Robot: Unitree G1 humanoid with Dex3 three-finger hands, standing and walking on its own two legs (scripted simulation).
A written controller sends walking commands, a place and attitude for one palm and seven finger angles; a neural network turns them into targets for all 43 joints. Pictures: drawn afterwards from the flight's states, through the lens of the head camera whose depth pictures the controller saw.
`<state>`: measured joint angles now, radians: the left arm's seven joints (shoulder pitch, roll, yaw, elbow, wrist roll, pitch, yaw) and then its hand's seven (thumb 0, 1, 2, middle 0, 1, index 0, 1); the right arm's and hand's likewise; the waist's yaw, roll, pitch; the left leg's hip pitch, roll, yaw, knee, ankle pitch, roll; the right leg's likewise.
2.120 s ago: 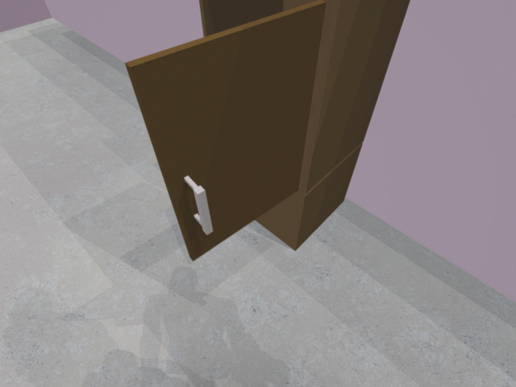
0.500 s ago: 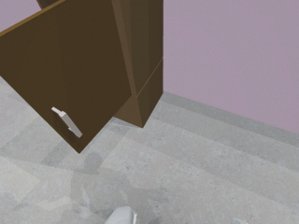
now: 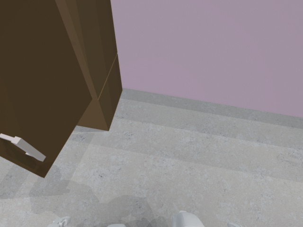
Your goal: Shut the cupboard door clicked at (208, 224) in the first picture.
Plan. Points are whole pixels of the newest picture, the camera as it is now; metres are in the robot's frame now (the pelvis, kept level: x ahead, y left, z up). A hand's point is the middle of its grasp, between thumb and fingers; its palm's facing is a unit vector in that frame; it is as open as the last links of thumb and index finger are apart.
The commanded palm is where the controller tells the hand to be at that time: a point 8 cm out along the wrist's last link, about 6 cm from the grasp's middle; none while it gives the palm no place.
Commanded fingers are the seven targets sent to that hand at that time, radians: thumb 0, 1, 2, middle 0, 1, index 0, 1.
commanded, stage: walk to a spot facing it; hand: left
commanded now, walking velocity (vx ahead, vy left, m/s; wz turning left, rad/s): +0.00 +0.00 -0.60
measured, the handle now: (24, 148) +0.30 +0.42 -0.09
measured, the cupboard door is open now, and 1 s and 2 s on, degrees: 83 83 83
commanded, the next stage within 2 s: turn to face it in 1.58 s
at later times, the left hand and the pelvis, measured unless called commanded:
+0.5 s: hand (118, 201) +0.19 +0.12 -0.17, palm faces -0.30 -0.94 -0.18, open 7.4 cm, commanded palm none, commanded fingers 0.00 0.90 0.90 -0.20 -0.30 -0.20 -0.30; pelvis +0.04 -0.03 -0.01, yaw -17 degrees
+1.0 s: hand (177, 149) +0.38 -0.06 -0.17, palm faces -0.59 -0.78 -0.22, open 7.4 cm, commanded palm none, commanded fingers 0.00 0.90 0.90 -0.20 -0.30 -0.20 -0.30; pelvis +0.17 -0.15 -0.02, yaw -35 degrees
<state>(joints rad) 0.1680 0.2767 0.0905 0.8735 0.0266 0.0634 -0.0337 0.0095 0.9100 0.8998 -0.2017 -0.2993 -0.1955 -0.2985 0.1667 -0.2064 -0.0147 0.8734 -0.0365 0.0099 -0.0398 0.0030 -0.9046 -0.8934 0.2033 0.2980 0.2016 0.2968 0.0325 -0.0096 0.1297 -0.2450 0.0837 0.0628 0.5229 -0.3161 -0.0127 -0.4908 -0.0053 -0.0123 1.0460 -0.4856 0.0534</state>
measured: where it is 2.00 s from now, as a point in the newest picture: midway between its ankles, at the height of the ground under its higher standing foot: (213, 177)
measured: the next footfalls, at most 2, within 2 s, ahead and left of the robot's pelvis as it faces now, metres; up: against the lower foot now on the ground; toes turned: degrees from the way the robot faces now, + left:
right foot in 0.16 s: +0.03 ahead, -0.15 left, +0.00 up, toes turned -10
left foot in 0.50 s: +0.10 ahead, +0.07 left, +0.00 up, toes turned -13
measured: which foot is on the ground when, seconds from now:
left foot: down 0.00-0.16, up 0.18-0.48, down 0.50-0.90, up 0.92-1.00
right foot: up 0.00-0.14, down 0.16-0.50, up 0.52-0.86, down 0.88-1.00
